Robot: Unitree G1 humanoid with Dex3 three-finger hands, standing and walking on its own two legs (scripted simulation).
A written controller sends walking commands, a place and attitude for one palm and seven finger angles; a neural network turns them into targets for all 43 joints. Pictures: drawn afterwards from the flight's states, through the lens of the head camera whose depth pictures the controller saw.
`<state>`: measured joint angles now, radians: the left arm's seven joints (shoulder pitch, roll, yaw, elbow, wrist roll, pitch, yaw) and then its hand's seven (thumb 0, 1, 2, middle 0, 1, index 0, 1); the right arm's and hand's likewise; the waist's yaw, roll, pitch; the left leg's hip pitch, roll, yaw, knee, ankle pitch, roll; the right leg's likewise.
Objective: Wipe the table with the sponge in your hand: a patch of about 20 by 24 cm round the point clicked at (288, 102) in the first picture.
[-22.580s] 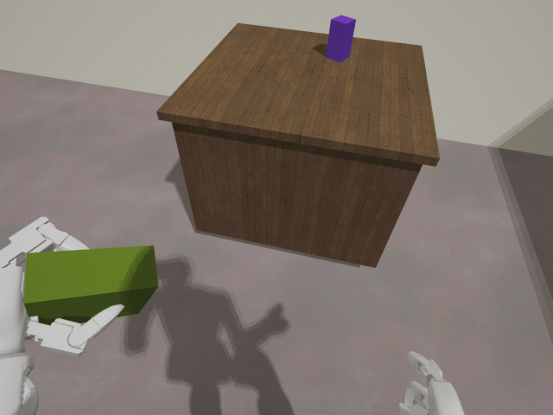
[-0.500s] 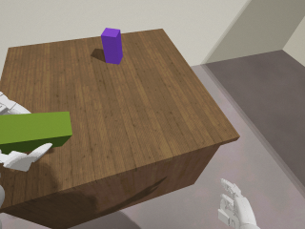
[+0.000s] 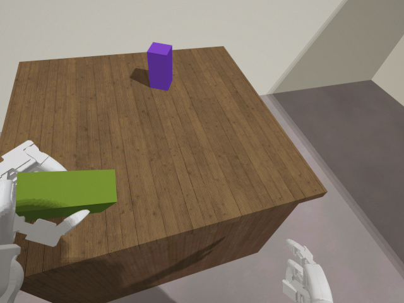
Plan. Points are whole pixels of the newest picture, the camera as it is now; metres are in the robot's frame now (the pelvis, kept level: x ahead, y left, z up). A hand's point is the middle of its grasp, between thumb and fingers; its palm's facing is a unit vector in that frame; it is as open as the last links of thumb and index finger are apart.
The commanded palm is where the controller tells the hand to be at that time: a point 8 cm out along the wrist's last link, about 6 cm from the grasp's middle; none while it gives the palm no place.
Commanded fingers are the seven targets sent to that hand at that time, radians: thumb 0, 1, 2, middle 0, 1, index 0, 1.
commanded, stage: come to a stop and stand still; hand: left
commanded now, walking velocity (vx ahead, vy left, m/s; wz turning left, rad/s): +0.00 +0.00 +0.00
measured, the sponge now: (80, 195) +0.24 +0.22 +0.13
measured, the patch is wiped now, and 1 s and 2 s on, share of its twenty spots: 0.00 0.00 0.00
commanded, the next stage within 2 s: look again from close up in 0.12 s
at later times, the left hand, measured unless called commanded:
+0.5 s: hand (58, 193) +0.22 +0.24 +0.16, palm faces +0.35 -0.86 -0.38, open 9.2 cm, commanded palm +0.16 +0.27 +0.17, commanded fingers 0.00 0.10 1.30 -1.20 -1.60 -1.20 -1.60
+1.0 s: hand (98, 194) +0.23 +0.18 +0.16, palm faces +0.33 -0.87 -0.37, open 9.2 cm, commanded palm +0.17 +0.22 +0.17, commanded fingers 0.00 0.10 1.30 -1.20 -1.60 -1.20 -1.60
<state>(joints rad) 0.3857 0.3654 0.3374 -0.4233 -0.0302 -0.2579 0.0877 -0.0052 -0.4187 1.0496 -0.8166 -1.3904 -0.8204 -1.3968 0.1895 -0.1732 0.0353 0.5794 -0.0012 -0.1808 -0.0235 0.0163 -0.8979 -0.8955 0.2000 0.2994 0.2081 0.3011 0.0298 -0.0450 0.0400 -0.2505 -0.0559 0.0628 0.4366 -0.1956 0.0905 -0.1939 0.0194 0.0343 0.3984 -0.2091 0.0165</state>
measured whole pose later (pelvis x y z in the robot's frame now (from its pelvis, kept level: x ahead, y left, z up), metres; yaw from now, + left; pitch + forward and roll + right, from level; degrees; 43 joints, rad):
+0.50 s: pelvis +0.00 -0.01 +0.00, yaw +0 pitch +0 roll -1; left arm 0.43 0.38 0.34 -0.45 -0.04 -0.22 0.09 -0.01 -0.42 1.05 -0.82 -1.39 -0.82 -1.40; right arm 0.20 -0.20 0.02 0.57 0.00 -0.13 -0.04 0.02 -0.90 -0.90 0.20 0.30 0.21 0.30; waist 0.02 -0.02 0.04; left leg -0.23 -0.05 0.05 0.41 -0.18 0.08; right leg -0.17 0.03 0.03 0.36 -0.20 0.01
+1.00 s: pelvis +0.00 -0.05 +0.00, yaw -2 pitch +1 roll -1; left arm 0.43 0.37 0.34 -0.44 -0.06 -0.18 0.09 -0.01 -0.42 1.05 -0.82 -1.39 -0.82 -1.40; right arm 0.20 -0.18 0.02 0.55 0.01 -0.11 -0.04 0.02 -0.90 -0.90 0.20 0.30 0.21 0.30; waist 0.02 -0.02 0.01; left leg -0.26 0.02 0.06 0.45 -0.21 0.02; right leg -0.21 0.09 0.03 0.40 -0.21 -0.06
